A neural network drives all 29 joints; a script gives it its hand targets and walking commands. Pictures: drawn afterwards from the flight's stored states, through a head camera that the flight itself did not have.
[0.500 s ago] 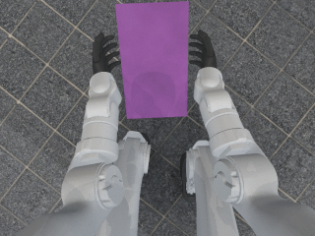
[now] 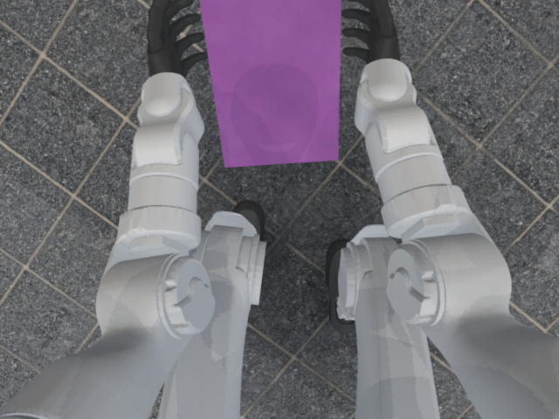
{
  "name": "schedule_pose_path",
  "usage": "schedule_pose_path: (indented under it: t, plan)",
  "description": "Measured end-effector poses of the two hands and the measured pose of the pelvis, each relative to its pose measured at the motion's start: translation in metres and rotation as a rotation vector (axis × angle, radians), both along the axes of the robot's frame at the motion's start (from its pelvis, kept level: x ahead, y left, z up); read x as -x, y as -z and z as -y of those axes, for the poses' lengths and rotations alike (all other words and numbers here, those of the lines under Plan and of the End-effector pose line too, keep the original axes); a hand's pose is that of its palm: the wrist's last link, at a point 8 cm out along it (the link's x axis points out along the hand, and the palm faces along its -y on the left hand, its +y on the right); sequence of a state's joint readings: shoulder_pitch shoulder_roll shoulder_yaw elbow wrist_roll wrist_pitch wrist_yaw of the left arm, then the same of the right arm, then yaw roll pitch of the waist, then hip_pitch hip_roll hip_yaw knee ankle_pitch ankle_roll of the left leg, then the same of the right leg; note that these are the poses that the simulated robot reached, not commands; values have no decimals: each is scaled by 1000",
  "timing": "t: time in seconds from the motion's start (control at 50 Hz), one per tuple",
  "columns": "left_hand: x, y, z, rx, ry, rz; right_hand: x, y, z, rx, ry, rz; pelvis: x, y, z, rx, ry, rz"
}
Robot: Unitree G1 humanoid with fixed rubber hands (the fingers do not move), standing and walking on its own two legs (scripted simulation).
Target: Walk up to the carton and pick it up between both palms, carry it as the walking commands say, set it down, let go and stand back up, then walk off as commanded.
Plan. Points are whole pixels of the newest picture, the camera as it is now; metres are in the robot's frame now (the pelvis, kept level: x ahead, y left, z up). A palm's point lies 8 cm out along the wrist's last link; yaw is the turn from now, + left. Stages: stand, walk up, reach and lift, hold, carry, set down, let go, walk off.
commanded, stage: set down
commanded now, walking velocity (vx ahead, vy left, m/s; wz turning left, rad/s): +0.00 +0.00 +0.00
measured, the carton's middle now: (274, 55) +0.54 +0.07 -0.27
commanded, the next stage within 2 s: none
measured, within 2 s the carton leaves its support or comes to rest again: neither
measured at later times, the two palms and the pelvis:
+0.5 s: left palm (163, 51) +0.51 +0.21 -0.20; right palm (356, 62) +0.52 -0.05 -0.23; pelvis +0.00 +0.00 -0.04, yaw +0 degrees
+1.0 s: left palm (168, 44) +0.52 +0.20 -0.21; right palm (362, 58) +0.53 -0.05 -0.24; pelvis +0.00 +0.00 -0.05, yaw +0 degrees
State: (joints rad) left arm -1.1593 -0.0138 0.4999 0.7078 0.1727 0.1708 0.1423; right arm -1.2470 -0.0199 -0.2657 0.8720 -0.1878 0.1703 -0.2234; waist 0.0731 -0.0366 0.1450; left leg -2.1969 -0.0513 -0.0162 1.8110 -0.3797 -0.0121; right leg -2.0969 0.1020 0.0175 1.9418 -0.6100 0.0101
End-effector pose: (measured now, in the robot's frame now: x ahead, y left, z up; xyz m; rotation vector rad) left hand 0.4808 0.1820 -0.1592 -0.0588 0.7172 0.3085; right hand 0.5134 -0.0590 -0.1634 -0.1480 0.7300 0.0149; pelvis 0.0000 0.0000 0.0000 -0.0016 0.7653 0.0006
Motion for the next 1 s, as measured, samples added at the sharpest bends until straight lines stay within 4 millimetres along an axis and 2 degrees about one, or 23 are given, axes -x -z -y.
schedule_pose_path:
  t: [0.14,0.38,0.64,1.0]
  plan:
    - [-7,23,-4,2,17,-14,-4,26,-2,2,-17,-16,2,12,0,-2,1,19]
    - [-27,41,-22,-5,51,-22,-5,62,-14,-23,-71,-59,1,32,-1,-5,1,39]
    - [-36,44,-20,7,86,-13,-13,70,-8,-50,-93,-57,2,45,1,-12,2,68]
    - [-43,50,-20,30,87,-12,-20,77,-5,-77,-103,-65,-3,47,2,-15,7,61]
